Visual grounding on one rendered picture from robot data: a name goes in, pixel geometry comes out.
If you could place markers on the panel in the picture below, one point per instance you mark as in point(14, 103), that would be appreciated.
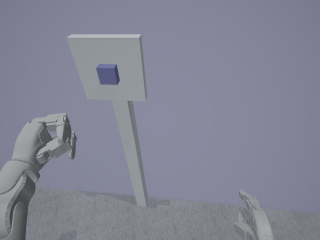
point(125, 51)

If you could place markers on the right robot hand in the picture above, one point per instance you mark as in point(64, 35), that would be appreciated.
point(258, 226)

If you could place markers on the button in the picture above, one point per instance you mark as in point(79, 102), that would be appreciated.
point(108, 74)

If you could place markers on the left robot hand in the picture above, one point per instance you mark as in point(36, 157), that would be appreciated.
point(35, 145)

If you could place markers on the left robot forearm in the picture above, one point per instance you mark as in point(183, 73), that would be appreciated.
point(18, 180)

